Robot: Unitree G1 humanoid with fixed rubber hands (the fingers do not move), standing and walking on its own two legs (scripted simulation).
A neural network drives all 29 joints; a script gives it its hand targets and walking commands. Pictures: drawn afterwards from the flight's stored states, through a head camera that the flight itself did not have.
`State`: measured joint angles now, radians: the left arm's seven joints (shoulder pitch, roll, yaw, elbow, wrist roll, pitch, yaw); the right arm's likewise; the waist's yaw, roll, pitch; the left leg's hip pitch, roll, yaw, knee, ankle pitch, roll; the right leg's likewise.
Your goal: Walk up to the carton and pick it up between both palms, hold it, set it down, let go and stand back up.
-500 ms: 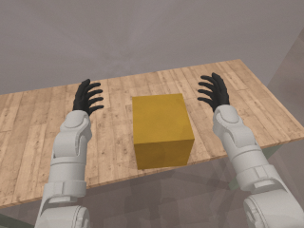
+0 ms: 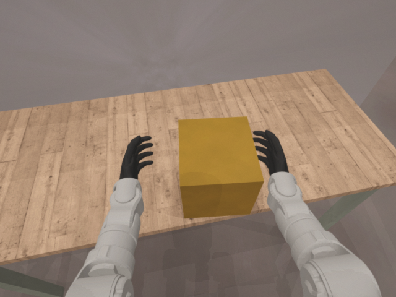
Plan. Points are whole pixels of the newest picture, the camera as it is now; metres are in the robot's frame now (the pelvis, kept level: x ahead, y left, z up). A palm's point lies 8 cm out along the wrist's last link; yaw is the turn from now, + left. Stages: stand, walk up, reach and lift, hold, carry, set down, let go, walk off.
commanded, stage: reach and lift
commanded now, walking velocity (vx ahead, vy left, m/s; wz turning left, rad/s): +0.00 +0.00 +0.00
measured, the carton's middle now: (215, 168) +0.40 +0.02 -0.02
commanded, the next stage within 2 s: none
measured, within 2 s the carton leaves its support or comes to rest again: neither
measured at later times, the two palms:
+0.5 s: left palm (145, 175) +0.35 +0.17 +0.02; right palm (271, 171) +0.38 -0.10 +0.02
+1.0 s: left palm (146, 182) +0.34 +0.16 +0.02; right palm (264, 183) +0.35 -0.09 +0.02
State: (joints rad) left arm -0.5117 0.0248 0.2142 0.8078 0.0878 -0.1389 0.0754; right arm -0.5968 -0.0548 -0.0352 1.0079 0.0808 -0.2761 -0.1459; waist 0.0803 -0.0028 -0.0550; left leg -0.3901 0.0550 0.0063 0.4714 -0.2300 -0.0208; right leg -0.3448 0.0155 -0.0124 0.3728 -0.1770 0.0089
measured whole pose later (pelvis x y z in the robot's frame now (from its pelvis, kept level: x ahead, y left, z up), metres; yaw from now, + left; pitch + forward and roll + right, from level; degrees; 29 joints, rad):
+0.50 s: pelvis -0.01 +0.00 -0.01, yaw +0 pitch +12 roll -1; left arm -0.65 -0.01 0.28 1.14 0.10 -0.38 0.10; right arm -0.71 0.00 -0.14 1.22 0.02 -0.34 -0.14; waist 0.07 -0.01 -0.13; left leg -0.52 0.05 0.01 0.53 -0.23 -0.02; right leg -0.49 0.01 0.00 0.47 -0.19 0.01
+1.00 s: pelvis +0.00 -0.01 +0.01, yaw +1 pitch +5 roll -1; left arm -0.51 -0.19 0.51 0.81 0.45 -0.28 0.08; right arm -0.55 0.21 -0.52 1.04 -0.43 -0.46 -0.15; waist 0.07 -0.04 0.02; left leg -0.26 0.06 0.02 0.35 -0.17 -0.03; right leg -0.21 0.01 -0.02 0.25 -0.13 0.00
